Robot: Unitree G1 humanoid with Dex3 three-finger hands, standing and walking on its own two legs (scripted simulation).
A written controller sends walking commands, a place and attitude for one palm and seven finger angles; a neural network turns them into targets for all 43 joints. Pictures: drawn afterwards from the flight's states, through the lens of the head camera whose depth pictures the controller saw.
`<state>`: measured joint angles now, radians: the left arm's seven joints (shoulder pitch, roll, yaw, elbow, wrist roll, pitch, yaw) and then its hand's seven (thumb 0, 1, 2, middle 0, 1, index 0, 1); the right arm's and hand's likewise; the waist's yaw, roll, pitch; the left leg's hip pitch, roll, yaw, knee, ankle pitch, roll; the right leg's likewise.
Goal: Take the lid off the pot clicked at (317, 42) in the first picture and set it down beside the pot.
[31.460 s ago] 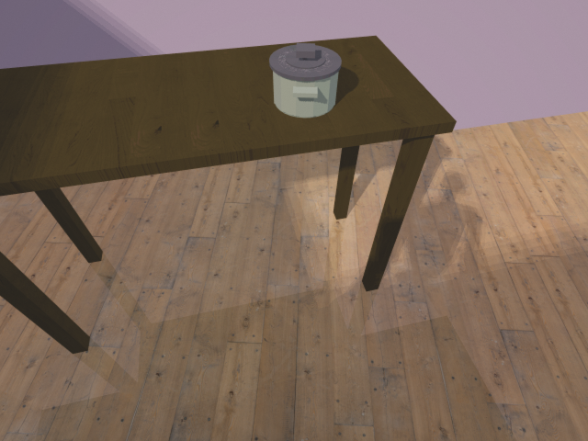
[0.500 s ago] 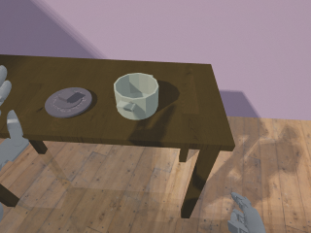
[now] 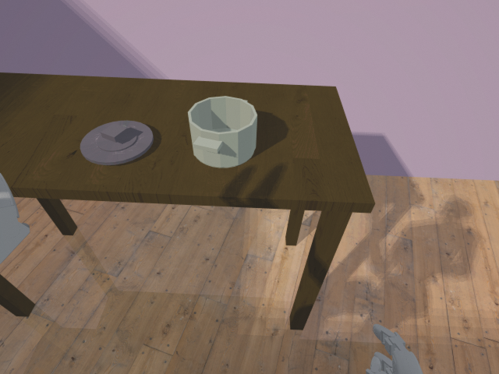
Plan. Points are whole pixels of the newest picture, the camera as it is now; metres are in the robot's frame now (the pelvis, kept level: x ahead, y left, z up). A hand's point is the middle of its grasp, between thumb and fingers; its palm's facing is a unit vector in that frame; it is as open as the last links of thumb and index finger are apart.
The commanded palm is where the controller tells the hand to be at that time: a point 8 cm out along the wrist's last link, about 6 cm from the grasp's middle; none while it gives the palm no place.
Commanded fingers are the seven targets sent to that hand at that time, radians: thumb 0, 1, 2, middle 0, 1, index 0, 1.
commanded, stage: step back with the hand held close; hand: left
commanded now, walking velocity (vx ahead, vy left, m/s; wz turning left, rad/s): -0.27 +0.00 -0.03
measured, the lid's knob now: (114, 132) +0.59 +0.35 +0.06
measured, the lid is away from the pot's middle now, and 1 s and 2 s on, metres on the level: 0.25 0.25 0.25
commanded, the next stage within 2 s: stop stepping back and stand still in 0.56 s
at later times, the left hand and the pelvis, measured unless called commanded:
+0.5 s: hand out of the picture +0.10 +0.23 +0.25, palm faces +0.35 -0.83 -0.43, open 7.4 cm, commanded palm +0.05 +0.30 +0.25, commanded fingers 0.00 0.90 0.90 -0.20 -0.30 -0.20 -0.30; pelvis -0.09 +0.02 +0.00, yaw -2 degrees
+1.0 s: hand out of the picture -0.06 +0.29 +0.28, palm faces +0.46 -0.78 -0.42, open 7.4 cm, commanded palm -0.09 +0.35 +0.25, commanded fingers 0.00 0.90 0.90 -0.20 -0.30 -0.20 -0.30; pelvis -0.22 +0.07 +0.00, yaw -1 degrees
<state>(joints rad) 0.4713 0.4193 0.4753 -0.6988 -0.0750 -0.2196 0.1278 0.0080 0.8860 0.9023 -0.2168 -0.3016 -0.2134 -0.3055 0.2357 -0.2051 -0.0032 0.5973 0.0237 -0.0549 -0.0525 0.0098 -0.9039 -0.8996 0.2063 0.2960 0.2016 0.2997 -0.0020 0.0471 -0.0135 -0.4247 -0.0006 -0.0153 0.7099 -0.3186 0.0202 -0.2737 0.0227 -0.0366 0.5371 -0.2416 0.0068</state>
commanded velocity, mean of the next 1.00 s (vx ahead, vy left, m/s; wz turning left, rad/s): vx -0.15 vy -0.02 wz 0.00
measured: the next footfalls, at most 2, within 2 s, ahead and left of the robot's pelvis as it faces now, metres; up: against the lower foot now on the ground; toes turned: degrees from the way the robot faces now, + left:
right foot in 0.30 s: -0.06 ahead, -0.12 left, +0.00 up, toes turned -2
left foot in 0.52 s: +0.04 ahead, +0.10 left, +0.00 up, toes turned -2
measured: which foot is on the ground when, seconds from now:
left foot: down 0.00-0.44, up 0.46-0.50, down 0.52-0.88, up 0.90-1.00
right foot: down 0.00-0.10, up 0.12-0.28, down 0.30-0.58, up 0.60-0.88, down 0.90-1.00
